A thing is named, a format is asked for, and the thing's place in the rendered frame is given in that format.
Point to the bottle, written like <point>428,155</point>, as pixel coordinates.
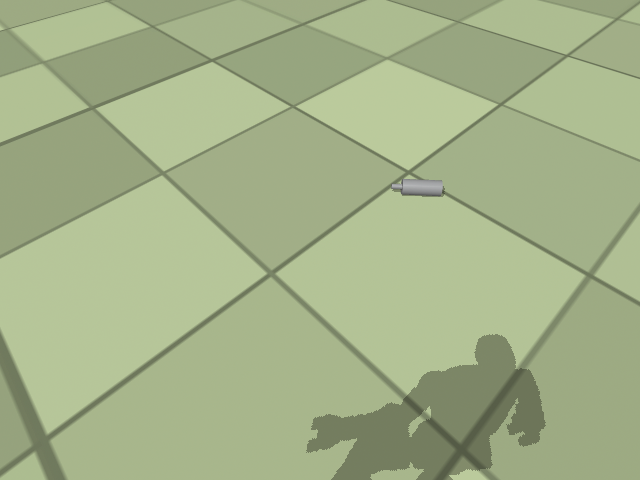
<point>419,187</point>

